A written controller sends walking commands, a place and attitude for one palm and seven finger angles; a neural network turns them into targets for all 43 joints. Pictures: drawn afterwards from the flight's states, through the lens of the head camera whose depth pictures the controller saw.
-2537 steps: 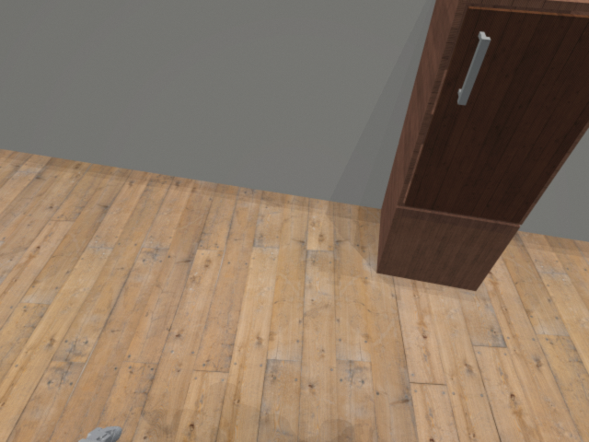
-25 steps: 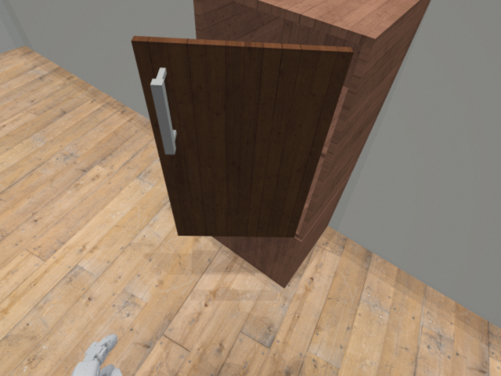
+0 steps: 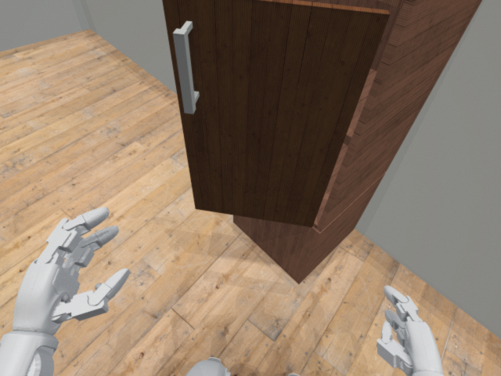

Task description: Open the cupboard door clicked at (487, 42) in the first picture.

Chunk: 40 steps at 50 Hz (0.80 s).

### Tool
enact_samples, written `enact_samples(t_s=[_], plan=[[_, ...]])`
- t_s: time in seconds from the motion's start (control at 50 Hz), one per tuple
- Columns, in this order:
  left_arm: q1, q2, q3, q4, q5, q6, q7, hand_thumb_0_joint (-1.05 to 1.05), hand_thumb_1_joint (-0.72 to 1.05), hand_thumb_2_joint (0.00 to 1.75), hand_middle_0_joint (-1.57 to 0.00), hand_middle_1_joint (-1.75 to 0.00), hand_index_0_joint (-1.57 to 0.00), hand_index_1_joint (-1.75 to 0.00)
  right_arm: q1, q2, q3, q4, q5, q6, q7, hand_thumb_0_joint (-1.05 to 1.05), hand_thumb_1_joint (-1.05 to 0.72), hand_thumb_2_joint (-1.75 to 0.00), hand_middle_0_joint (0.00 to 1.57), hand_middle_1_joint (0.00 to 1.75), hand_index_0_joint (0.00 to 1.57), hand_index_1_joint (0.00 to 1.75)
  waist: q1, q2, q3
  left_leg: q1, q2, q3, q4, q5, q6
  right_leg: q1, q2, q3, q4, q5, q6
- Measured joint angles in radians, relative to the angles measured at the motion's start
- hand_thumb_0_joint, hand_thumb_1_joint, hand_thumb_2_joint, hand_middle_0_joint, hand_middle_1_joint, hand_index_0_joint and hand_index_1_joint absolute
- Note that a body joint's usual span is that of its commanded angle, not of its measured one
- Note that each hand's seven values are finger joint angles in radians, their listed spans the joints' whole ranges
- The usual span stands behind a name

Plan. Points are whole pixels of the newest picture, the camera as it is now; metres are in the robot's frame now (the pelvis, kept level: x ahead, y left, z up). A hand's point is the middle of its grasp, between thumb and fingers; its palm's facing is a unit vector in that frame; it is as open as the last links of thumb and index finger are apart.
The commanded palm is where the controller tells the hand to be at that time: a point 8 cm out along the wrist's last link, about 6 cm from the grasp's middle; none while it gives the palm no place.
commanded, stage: raise the hand with hooked fingers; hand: left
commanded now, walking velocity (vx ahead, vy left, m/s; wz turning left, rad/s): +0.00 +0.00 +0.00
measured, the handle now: (188, 69) +0.58 +0.19 +0.19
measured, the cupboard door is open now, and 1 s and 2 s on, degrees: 38 38 38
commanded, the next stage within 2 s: move the hooked fingers beside the handle in 1.50 s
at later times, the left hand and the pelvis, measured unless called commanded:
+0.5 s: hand (91, 203) +0.31 +0.27 +0.12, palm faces -0.01 -1.00 -0.06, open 12.6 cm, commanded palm +0.28 +0.32 +0.14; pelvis +0.04 +0.03 +0.04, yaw -4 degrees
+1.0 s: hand (19, 137) +0.34 +0.35 +0.21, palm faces +0.06 -1.00 -0.06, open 14.0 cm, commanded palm +0.30 +0.38 +0.21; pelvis +0.03 +0.07 +0.05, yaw -2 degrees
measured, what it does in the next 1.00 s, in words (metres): rises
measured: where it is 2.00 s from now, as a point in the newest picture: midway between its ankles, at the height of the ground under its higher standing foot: outside the picture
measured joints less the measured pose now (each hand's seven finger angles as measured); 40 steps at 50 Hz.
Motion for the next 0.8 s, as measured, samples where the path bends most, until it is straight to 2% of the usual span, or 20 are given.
enact_samples(t_s=[0.04, 0.08, 0.12, 0.16, 0.2, 0.24, 0.32, 0.4, 0.48, 0.56, 0.64, 0.74, 0.8], plan=[[-0.056, 0.038, -0.005, 0.027, 0.005, 0.048, -0.04, 0.01, 0.35, 0.67, -0.24, -0.65, -0.23, -0.65, -0.003, 0.019, 0.023, 0.01, 0.004, 0.009, -0.004, 0.01, -0.9, -0.9, 0.2, 0.3, 0.2, 0.3, -0.007, 0.011, 0.004, 0.015, 0.004, 0.001, -0.02, 0.005, -0.005, 0.013, 0.005, 0.003, -0.021, 0.007, 0.002], [-0.111, 0.077, 0.004, 0.074, -0.001, 0.13, -0.072, 0.01, 0.3, 0.65, -0.24, -0.68, -0.24, -0.68, -0.001, 0.037, 0.041, 0.014, 0.007, 0.028, -0.007, 0.01, -0.9, -0.9, 0.2, 0.3, 0.2, 0.3, -0.021, 0.018, 0.011, 0.034, 0.006, 0.009, -0.049, 0.013, -0.009, 0.026, 0.008, 0.013, -0.043, 0.015, 0.004], [-0.15, 0.1, 0.034, 0.122, -0.019, 0.214, -0.084, 0.01, 0.26, 0.63, -0.25, -0.71, -0.25, -0.71, 0.008, 0.047, 0.05, 0.015, 0.009, 0.046, -0.006, 0.01, -0.9, -0.9, 0.2, 0.3, 0.2, 0.3, -0.038, 0.026, 0.017, 0.055, 0.007, 0.021, -0.081, 0.021, -0.01, 0.04, 0.009, 0.027, -0.067, 0.024, 0.007], [-0.159, 0.102, 0.078, 0.145, -0.042, 0.264, -0.075, 0.0, 0.21, 0.61, -0.25, -0.74, -0.25, -0.74, 0.027, 0.05, 0.051, 0.017, 0.008, 0.055, -0.001, 0.01, -0.9, -0.9, 0.2, 0.3, 0.2, 0.3, -0.051, 0.032, 0.016, 0.075, 0.006, 0.035, -0.115, 0.028, -0.007, 0.052, 0.009, 0.043, -0.091, 0.032, 0.009], [-0.146, 0.09, 0.121, 0.139, -0.063, 0.269, -0.063, 0.0, 0.17, 0.59, -0.26, -0.77, -0.25, -0.77, 0.054, 0.044, 0.045, 0.02, 0.006, 0.055, 0.005, 0.01, -0.9, -0.9, 0.2, 0.3, 0.2, 0.3, -0.051, 0.032, 0.011, 0.095, 0.002, 0.045, -0.147, 0.033, -0.003, 0.062, 0.01, 0.063, -0.113, 0.038, 0.014], [-0.117, 0.072, 0.151, 0.112, -0.074, 0.239, -0.056, 0.0, 0.12, 0.57, -0.26, -0.8, -0.25, -0.8, 0.08, 0.033, 0.034, 0.03, 0.006, 0.047, 0.013, 0.01, -0.9, -0.9, 0.2, 0.3, 0.2, 0.3, -0.041, 0.029, 0.004, 0.118, -0.005, 0.046, -0.178, 0.035, -0.001, 0.074, 0.013, 0.086, -0.133, 0.044, 0.023], [-0.088, 0.04, 0.146, 0.072, -0.074, 0.189, -0.08, 0.0, 0.03, 0.53, -0.26, -0.86, -0.26, -0.86, 0.115, -0.002, 0.007, 0.049, 0.012, 0.027, 0.014, 0.01, -0.9, -0.9, 0.2, 0.3, 0.2, 0.3, -0.028, 0.032, 0.0, 0.147, -0.012, 0.054, -0.211, 0.037, 0.012, 0.1, 0.011, 0.105, -0.165, 0.051, 0.036], [-0.116, 0.034, 0.12, 0.087, -0.061, 0.213, -0.099, 0.0, -0.06, 0.49, -0.27, -0.92, -0.27, -0.92, 0.105, -0.023, -0.011, 0.066, 0.017, 0.02, -0.005, 0.01, -0.9, -0.9, 0.2, 0.3, 0.2, 0.3, -0.027, 0.027, 0.012, 0.167, -0.02, 0.056, -0.228, 0.041, 0.028, 0.124, 0.005, 0.109, -0.189, 0.058, 0.038], [-0.134, 0.044, 0.114, 0.054, -0.037, 0.244, -0.064, 0.0, -0.16, 0.45, -0.28, -0.98, -0.27, -0.98, 0.087, -0.015, -0.018, 0.06, 0.015, 0.01, -0.019, 0.01, -0.9, -0.9, 0.2, 0.3, 0.2, 0.3, -0.03, 0.016, 0.021, 0.21, -0.026, 0.061, -0.26, 0.051, 0.042, 0.17, 0.0, 0.116, -0.227, 0.073, 0.046], [-0.157, 0.062, 0.121, 0.001, -0.038, 0.248, -0.035, -0.01, -0.25, 0.41, -0.29, -1.04, -0.28, -1.04, 0.074, 0.004, -0.006, 0.046, 0.013, -0.002, -0.021, 0.01, -0.9, -0.9, 0.2, 0.3, 0.2, 0.3, -0.027, 0.013, 0.01, 0.257, -0.035, 0.063, -0.292, 0.061, 0.053, 0.22, -0.008, 0.12, -0.263, 0.085, 0.058], [-0.235, 0.086, 0.136, 0.04, -0.046, 0.315, -0.048, -0.01, -0.35, 0.37, -0.29, -1.1, -0.29, -1.1, 0.052, 0.02, 0.017, 0.038, 0.019, 0.01, -0.023, 0.01, -0.9, -0.9, 0.2, 0.3, 0.2, 0.3, -0.017, 0.021, 0.007, 0.291, -0.046, 0.06, -0.317, 0.075, 0.064, 0.259, -0.018, 0.119, -0.293, 0.099, 0.07], [-0.311, 0.108, 0.129, 0.092, -0.014, 0.437, -0.051, -0.01, -0.43, 0.33, -0.3, -1.16, -0.29, -1.16, 0.033, 0.034, 0.042, 0.025, 0.024, 0.028, -0.03, 0.01, -0.9, -0.9, 0.2, 0.3, 0.2, 0.3, -0.005, 0.032, 0.022, 0.323, -0.062, 0.057, -0.352, 0.102, 0.077, 0.294, -0.033, 0.116, -0.328, 0.122, 0.084], [-0.336, 0.11, 0.12, 0.077, 0.003, 0.459, -0.047, -0.01, -0.46, 0.32, -0.3, -1.18, -0.29, -1.18, 0.032, 0.04, 0.054, 0.025, 0.019, 0.032, -0.032, 0.01, -0.9, -0.9, 0.2, 0.3, 0.2, 0.3, 0.004, 0.033, 0.036, 0.346, -0.07, 0.057, -0.377, 0.118, 0.082, 0.316, -0.041, 0.117, -0.349, 0.136, 0.09]])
